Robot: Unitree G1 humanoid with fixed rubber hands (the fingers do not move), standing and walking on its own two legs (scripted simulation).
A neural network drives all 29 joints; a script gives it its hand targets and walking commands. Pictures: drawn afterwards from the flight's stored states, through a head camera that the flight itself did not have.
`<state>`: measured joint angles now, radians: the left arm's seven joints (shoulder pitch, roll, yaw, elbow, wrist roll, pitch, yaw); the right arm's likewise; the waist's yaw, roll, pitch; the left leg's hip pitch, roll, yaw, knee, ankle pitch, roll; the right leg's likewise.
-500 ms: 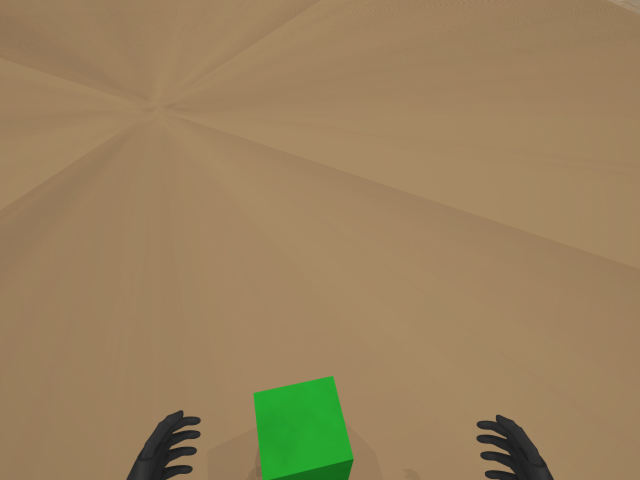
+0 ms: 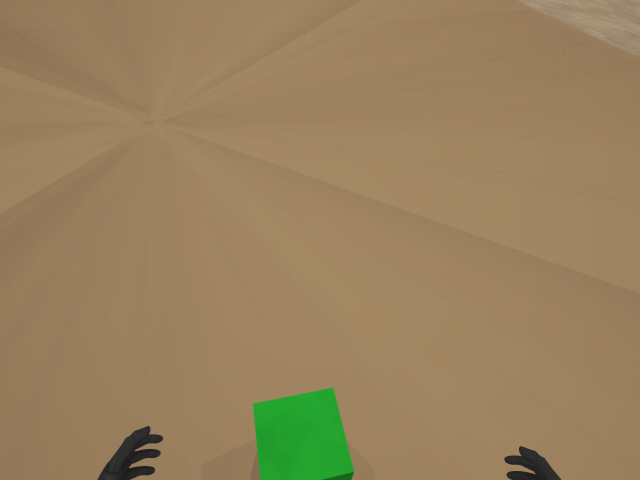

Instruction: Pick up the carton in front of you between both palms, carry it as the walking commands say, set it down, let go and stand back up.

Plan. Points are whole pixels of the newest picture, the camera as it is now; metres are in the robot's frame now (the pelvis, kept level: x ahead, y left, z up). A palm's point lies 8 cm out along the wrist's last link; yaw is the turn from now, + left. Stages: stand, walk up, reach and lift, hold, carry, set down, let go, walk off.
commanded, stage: stand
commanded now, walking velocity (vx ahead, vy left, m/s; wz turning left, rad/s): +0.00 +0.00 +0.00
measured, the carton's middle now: (300, 451) +0.36 +0.06 -0.64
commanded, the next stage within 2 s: none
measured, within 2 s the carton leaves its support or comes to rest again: neither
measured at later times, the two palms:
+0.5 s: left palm out of the picture +0.13 +0.31 -0.10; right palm out of the picture +0.11 -0.28 -0.08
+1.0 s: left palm out of the picture +0.09 +0.31 -0.10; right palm out of the picture +0.08 -0.29 -0.09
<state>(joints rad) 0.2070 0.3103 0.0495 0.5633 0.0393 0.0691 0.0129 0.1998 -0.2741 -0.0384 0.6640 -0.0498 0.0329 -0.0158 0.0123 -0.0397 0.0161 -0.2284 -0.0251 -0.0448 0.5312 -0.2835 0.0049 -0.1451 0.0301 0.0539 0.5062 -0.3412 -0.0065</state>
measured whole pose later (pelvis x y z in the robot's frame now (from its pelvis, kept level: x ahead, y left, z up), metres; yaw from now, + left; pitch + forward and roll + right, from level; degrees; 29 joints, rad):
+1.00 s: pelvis -0.01 +0.01 +0.01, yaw -1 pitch -2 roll +0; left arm 0.19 0.38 0.00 0.93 0.02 -0.01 0.02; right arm 0.13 -0.36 -0.02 1.00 -0.02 -0.01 -0.01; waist 0.00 -0.03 0.02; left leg -0.15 -0.03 -0.02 0.40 -0.21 0.02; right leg -0.07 0.01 0.07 0.37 -0.26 0.01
